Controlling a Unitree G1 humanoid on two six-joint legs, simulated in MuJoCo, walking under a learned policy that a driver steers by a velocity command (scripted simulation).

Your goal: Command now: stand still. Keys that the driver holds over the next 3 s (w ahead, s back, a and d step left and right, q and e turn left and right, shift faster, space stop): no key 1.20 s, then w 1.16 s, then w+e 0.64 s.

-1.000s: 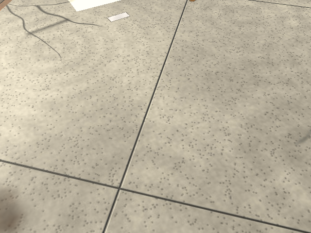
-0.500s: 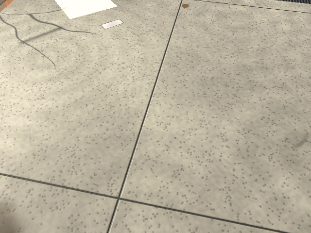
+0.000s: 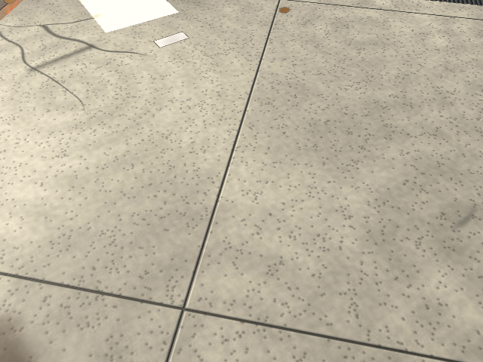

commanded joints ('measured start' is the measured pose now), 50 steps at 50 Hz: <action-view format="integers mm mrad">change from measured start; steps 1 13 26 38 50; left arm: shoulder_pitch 91 109 117 119 120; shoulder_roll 64 49 39 34 30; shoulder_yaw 9 11 14 16 17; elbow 0 4 5 5 4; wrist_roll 0 0 -1 -1 -1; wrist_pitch -4 -8 -12 -14 -16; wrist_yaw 2 3 3 3 3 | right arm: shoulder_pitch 63 84 100 109 115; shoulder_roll -77 -60 -48 -40 -35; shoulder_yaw -10 -8 -8 -8 -8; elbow -7 -2 2 5 8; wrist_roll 0 -1 -1 -1 -1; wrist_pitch -4 -5 -7 -8 -8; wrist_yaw -2 -3 -5 -7 -8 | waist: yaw -1 -2 -2 -2 -2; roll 5 5 5 6 6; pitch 68 72 73 74 75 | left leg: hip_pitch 10 7 11 15 19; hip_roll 130 130 132 134 136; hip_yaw -138 -132 -126 -121 -117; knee -76 -62 -49 -39 -32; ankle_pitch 31 45 72 93 106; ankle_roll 12 8 4 0 -4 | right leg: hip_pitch -96 -99 -92 -82 -74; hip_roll -83 -82 -82 -81 -81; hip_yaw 80 85 88 89 90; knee -80 -82 -84 -85 -87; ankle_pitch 52 61 83 105 124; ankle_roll -37 -41 -45 -48 -50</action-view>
